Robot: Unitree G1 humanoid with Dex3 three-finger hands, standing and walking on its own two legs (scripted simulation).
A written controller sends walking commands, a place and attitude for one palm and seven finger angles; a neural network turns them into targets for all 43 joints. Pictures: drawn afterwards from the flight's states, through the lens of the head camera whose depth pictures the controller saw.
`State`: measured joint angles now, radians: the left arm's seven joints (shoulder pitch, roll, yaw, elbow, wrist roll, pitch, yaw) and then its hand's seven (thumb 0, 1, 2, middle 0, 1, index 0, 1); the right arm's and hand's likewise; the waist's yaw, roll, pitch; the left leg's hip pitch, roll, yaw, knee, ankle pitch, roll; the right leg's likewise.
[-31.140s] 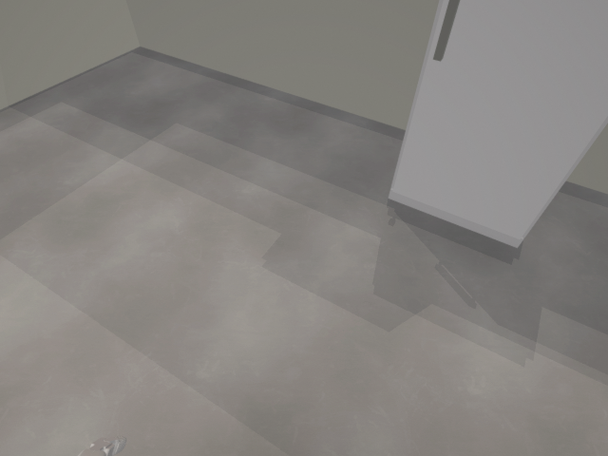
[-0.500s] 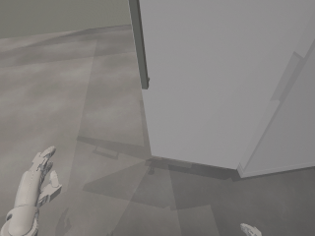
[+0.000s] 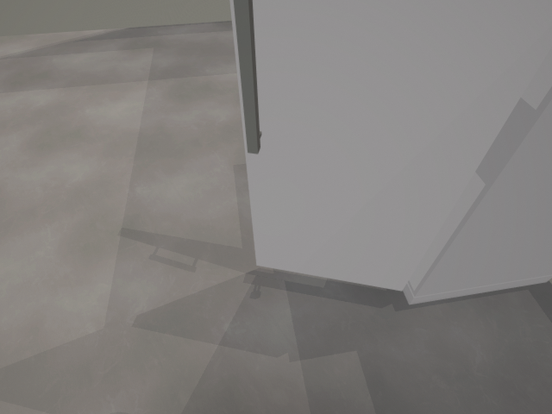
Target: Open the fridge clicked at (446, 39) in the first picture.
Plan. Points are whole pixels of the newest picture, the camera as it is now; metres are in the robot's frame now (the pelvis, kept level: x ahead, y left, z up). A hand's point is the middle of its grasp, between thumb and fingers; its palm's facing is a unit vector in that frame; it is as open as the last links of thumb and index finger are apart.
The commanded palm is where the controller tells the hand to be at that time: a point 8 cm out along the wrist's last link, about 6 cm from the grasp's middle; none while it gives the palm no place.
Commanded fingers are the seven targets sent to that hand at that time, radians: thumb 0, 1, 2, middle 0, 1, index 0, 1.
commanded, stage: let the arm hang, fingers relaxed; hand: left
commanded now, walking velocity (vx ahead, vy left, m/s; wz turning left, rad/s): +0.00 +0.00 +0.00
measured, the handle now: (250, 49) +0.70 +0.09 +0.19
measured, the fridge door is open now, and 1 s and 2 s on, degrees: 69 69 69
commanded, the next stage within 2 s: look to check the result in 0.48 s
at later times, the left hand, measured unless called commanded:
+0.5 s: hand out of the picture +0.00 +0.18 -0.18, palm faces +0.00 -0.98 -0.17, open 7.3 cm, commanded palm none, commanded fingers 0.00 0.90 0.90 -0.20 -0.30 -0.20 -0.30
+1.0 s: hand out of the picture +0.00 +0.18 -0.18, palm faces -0.01 -0.99 -0.17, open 7.3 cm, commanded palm none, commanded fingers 0.00 0.90 0.90 -0.20 -0.30 -0.20 -0.30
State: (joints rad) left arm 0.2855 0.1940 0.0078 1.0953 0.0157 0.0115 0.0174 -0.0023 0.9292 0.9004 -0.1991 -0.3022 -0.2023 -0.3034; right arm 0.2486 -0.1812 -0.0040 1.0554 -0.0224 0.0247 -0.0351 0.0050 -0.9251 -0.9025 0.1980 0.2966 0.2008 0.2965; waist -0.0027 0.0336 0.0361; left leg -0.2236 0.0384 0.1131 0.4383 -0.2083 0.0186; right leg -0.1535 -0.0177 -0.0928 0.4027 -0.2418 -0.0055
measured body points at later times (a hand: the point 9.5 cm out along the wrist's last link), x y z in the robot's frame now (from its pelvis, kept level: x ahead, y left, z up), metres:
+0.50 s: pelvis +0.00 +0.01 +0.00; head +0.02 +0.01 +0.45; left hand +0.00 +0.23 -0.16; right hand -0.02 -0.20 -0.16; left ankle +0.02 +0.10 -0.74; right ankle -0.02 -0.11 -0.74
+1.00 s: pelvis +0.00 +0.02 +0.00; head +0.02 +0.01 +0.45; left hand +0.00 +0.23 -0.16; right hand -0.01 -0.20 -0.16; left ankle +0.02 +0.10 -0.74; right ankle -0.02 -0.11 -0.74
